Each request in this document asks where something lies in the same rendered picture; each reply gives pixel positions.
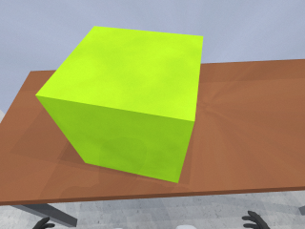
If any robot left hand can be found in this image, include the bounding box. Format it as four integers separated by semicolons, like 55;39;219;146
32;217;55;229

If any robot right hand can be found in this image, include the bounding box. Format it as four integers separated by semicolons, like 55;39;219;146
242;211;271;229

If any carton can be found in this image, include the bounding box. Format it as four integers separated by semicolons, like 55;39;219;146
35;26;204;183

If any table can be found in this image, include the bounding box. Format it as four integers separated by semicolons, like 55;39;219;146
0;59;305;228

